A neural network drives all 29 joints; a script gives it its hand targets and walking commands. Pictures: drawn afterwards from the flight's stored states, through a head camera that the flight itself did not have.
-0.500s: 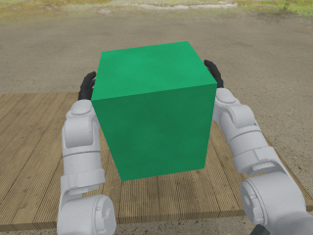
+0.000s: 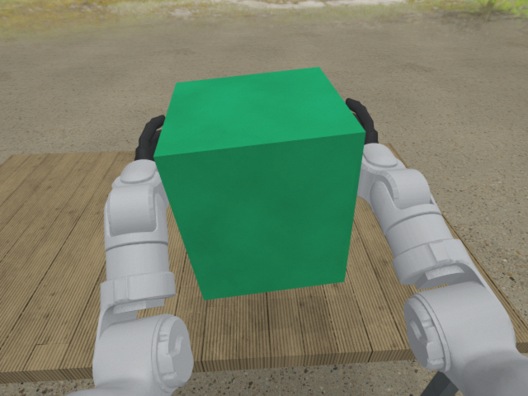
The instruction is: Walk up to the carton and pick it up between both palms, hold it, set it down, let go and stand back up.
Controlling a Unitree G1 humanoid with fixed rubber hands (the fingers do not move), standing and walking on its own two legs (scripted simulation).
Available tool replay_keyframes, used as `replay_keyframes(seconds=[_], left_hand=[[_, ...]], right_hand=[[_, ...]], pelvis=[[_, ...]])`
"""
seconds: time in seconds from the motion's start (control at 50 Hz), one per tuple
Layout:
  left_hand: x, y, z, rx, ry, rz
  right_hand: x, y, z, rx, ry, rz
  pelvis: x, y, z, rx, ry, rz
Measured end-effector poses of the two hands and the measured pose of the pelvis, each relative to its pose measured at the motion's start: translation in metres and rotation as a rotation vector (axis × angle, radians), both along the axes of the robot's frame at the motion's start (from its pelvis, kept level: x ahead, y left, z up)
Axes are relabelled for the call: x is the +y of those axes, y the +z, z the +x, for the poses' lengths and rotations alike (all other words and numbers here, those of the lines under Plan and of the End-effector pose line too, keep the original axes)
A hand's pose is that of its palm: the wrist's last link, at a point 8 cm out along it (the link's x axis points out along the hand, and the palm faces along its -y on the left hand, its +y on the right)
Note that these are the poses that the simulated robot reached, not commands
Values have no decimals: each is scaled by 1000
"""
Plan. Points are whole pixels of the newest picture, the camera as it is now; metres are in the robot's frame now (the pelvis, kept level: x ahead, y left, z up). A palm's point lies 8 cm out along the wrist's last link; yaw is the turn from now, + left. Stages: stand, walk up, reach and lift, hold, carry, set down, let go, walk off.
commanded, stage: hold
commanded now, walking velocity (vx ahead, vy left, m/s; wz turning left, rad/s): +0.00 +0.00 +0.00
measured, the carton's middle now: (261, 183) +0.37 +0.00 +0.20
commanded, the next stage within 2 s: none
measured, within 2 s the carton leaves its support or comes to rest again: neither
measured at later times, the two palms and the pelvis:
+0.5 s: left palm (149, 167) +0.38 +0.16 +0.24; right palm (362, 149) +0.38 -0.15 +0.25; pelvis +0.00 +0.00 +0.00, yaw +0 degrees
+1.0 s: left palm (147, 163) +0.37 +0.16 +0.24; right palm (363, 141) +0.38 -0.14 +0.26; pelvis +0.00 +0.00 +0.00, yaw +0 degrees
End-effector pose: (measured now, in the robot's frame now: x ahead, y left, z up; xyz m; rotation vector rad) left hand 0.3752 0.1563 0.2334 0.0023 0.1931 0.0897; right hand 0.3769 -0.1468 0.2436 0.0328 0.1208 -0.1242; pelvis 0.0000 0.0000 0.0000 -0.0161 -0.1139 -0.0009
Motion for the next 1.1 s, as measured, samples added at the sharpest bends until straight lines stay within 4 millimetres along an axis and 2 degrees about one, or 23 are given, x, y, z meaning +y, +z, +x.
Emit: replay_keyframes(seconds=[0.8, 0.92, 1.1], left_hand=[[0, 5, -1, 0, 0, 5], [1, 11, -2, -32, 3, -3], [3, 7, 0, -28, 2, -1]], right_hand=[[0, 6, -1, 3, -2, 6], [1, 15, -2, -26, 2, -12], [4, 16, 1, -21, 10, -19]], pelvis=[[1, 0, -1, 2, 2, -1], [1, 0, 1, 9, -3, 2], [2, 0, 6, 8, -3, 1]])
